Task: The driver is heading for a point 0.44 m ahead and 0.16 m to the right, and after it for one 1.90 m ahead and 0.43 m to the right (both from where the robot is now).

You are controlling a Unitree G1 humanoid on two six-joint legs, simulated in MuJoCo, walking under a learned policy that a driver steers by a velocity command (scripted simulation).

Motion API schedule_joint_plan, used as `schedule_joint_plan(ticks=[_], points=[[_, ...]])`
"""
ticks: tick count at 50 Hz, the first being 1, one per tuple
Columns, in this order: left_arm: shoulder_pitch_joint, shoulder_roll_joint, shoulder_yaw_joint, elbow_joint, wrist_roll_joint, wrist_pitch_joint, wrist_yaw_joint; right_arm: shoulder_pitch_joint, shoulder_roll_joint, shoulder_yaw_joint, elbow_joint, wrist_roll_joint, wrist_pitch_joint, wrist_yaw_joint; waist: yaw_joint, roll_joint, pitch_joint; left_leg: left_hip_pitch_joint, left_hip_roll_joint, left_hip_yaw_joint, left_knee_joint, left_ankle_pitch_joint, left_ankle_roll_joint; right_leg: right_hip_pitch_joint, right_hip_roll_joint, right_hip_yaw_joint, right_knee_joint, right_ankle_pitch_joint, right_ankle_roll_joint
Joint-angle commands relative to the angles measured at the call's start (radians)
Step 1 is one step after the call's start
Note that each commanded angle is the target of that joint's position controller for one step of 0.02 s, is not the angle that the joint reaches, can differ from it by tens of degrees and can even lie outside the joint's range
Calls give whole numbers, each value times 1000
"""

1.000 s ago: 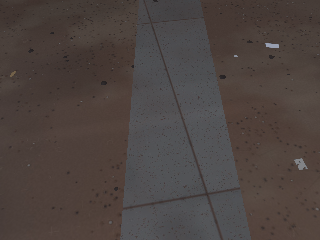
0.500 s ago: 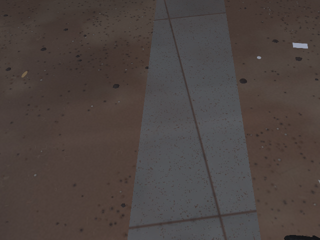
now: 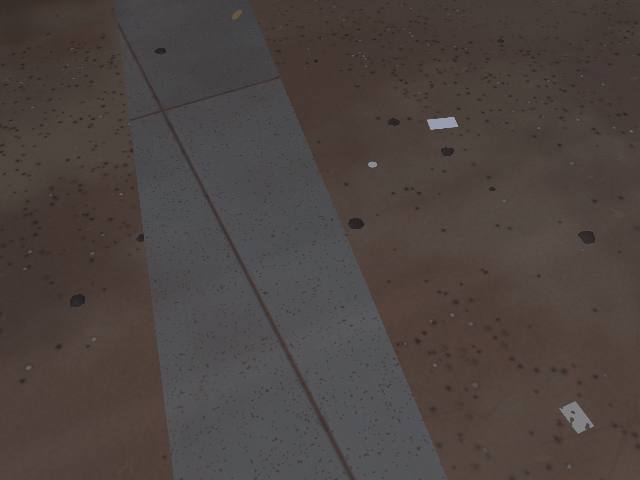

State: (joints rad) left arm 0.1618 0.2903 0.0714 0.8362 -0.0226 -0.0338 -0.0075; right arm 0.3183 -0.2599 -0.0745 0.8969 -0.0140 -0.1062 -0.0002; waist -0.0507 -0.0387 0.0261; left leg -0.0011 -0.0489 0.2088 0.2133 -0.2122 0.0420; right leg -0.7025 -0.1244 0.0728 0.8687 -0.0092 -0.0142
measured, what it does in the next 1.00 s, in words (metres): walks ahead, turning right: right foot, then left foot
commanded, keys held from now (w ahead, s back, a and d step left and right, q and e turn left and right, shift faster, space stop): w+e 0.24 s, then e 0.46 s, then no key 0.30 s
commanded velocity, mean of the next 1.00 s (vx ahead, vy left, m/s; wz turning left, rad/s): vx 0.23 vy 0.00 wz -0.49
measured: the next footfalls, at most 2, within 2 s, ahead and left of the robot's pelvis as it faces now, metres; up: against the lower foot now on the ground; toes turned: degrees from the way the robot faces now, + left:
right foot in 0.20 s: +0.29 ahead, -0.14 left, +0.00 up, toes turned -10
left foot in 0.66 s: +0.50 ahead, -0.02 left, +0.00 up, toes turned -20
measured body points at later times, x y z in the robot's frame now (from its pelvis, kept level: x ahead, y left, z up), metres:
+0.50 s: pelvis +0.26 -0.07 +0.00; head +0.31 -0.10 +0.45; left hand +0.44 +0.19 -0.10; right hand +0.38 -0.38 -0.10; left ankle +0.44 +0.08 -0.68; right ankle +0.25 -0.13 -0.74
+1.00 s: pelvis +0.38 -0.07 -0.01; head +0.40 -0.09 +0.44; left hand +0.64 +0.09 -0.11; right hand +0.36 -0.37 -0.12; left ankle +0.50 +0.00 -0.74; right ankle +0.31 -0.18 -0.74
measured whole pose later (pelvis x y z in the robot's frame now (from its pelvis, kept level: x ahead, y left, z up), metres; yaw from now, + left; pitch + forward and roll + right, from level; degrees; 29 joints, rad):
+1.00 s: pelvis +0.38 -0.07 -0.01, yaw -30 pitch +1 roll +0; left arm 0.18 0.28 0.05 0.68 0.00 0.05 0.02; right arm 0.14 -0.27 -0.04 0.78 0.00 0.01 -0.01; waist -0.03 0.00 0.06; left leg -0.34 0.02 0.03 0.47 -0.14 0.01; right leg -0.31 -0.01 0.04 0.61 -0.32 0.03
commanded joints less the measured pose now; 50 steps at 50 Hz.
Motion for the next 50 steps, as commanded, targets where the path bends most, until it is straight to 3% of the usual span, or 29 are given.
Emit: schedule_joint_plan(ticks=[1, 5, 7, 8, 9, 10, 11, 12, 13, 14, 15, 16, 17, 20, 24, 27, 29, 31, 32, 33, 34, 35, 36, 37, 39, 41, 44, 47, 50], points=[[-82, 13, -10, -84, 5, -13, -24, -58, -158, -32, -66, 8, -8, -14, 2, 47, 79, -77, 301, -62, -129, 231, 130, 20, -8, -45, -126, 91, -6], [-176, 19, -14, -156, 1, -13, -49, 4, -182, -41, -38, 27, 27, -15, -23, 57, 93, 91, 341, -19, -43, 360, 112, -25, 18, -101, -222, -15, -42], [-151, 47, 0, -176, -1, -9, -56, -14, -209, -48, -44, 33, 43, -19, 13, 94, 44, 132, 345, 10, 70, 672, 89, 68, 75, -158, -235, -116, -76], [-92, 73, 14, -173, -3, -5, -56, -26, -224, -51, -50, 36, 51, -22, 52, 118, -5, 137, 341, 21, 176, 847, 77, 160, 116, -188, -227, -169, -98], [29, 114, 39, -150, -7, -3, -53, -42, -231, -51, -56, 39, 61, -24, 124, 123, -73, 103, 322, 38, 349, 937, 58, 321, 163, -207, -251, -182, -128], [204, 179, 76, -106, -9, 2, -37, -52, -220, -43, -65, 39, 62, -28, 213, 94, -162, -41, 281, 54, 595, 830, 17, 600, 187, -169, -317, -128, -171], [286, 303, 109, -87, -10, 9, -15, 18, -105, -8, -109, -1, 45, -21, 169, -140, -259, -455, 166, 42, 971, 146, -49, 973, -60, 259, -328, -170, -303], [264, 303, 96, -127, -3, -7, -21, 6, -69, 16, -140, 10, 0, -7, 134, -161, -412, -697, -4, -204, 1190, -393, -67, 1133, -221, 776, -532, -350, -449], [239, 221, 69, -133, 13, -20, -29, -135, -153, -6, -169, 53, -30, 4, 183, -56, -324, -803, 49, -303, 1219, -336, -44, 1082, -212, 685, -593, -237, -385], [177, 187, 59, -140, 17, -30, -29, -166, -151, -3, -183, 62, -43, 4, 148, -26, -202, -804, 90, -293, 1159, -257, -27, 938, -178, 515, -571, -46, -348], [97, 150, 48, -156, 12, -32, -27, -148, -151, -7, -163, 38, -41, -6, 92, 45, -125, -742, 133, -287, 1073, -202, -35, 776, -127, 369, -553, 155, -307], [43, 119, 40, -174, 15, -30, -21, -129, -168, -18, -151, 16, -29, -14, 55, 38, -96, -662, 160, -285, 1008, -172, -46, 655, -92, 273, -553, 287, -284], [23, 113, 36, -189, 22, -27, -15, -113, -168, -21, -150, 9, -10, -14, 32, 25, -91, -598, 165, -284, 983, -155, -58, 576, -67, 235, -565, 361, -276], [34, 160, 50, -189, 22, -23, 3, -107, -118, -11, -164, -3, 24, -21, 12, 17, -96, -552, 126, -251, 840, -71, -105, 474, -19, 144, -564, 542, -272], [59, 164, 53, -185, 2, 12, 33, -217, -93, 6, -198, 2, 33, -18, 51, -50, -128, -500, 61, -245, 550, 141, -127, 457, 46, 106, -514, 449, -203], [83, 164, 53, -182, 4, 34, 43, -284, -109, 5, -219, 12, 35, -4, 81, -70, -135, -469, 29, -264, 421, 197, -126, 485, 32, 177, -473, 305, -175], [81, 154, 50, -186, 6, 42, 47, -288, -135, -5, -225, 10, 32, 1, 77, -79, -128, -460, 23, -293, 358, 148, -113, 523, 15, 256, -423, 234, -165], [46, 143, 46, -203, 6, 44, 50, -248, -155, -16, -219, 6, 21, 3, 44, -102, -117, -409, 24, -300, 271, 141, -83, 543, 23, 324, -359, 160, -144], [25, 128, 40, -214, 4, 43, 50, -208, -162, -21, -212, 0, 11, 1, 15, -93, -124, -322, 49, -294, 179, 266, -55, 524, 64, 320, -295, 100, -112], [38, 77, 24, -235, 20, 37, 49, -162, -217, -32, -215, -19, 7, -9, 16, 12, -203, -140, 209, -416, 190, 524, 7, 445, 138, 251, -116, -72, -65], [203, 29, 12, -235, 19, 35, 49, -161, -256, -35, -221, -46, 22, -17, 101, 275, -276, 108, 453, -704, 208, 842, 200, 199, 288, 135, 120, -689, 2], [263, 129, 29, -215, 15, 38, 43, -133, -210, -32, -213, -15, 39, -15, 95, 300, -325, 116, 531, -855, 182, 671, 275, 116, 223, 109, 292, -729, 43], [195, 194, 49, -201, 5, 52, 45, -161, -150, -15, -234, -3, 46, -15, 62, 201, -247, 51, 454, -738, 178, 539, 245, 91, 189, 104, 377, -651, 68], [141, 192, 53, -200, 4, 70, 51, -187, -126, -6, -236, -5, 57, -15, 56, 143, -199, -18, 386, -623, 171, 429, 202, 84, 171, 79, 401, -583, 84], [105, 152, 44, -212, 7, 94, 54, -240, -127, 1, -237, -4, 76, -17, 68, 150, -119, -174, 313, -506, 116, 288, 179, 137, 148, 59, 367, -508, 97], [112, 92, 26, -216, 7, 93, 51, -251, -133, 0, -228, -9, 85, -18, 75, 183, -105, -234, 256, -404, 86, 272, 172, 217, 153, 1, 235, -476, 97], [84, 62, 7, -222, 19, 82, 46, -243, -146, -5, -212, -1, 90, -18, 53, 208, -148, -206, 269, -369, 97, 323, 193, 316, 129, -29, 19, -456, 86], [71, 79, 6, -217, 18, 78, 34, -218, -169, -9, -192, 11, 98, -14, 34, 219, -160, -187, 294, -391, 105, 250, 200, 391, 123, -50, -151, -379, 65], [111, 77, 8, -186, 27, 76, 22, -206, -150, 4, -167, 28, 104, -10, 70, 189, -124, -290, 253, -359, 140, 75, 126, 564, 142, -79, -441, -193, 4]])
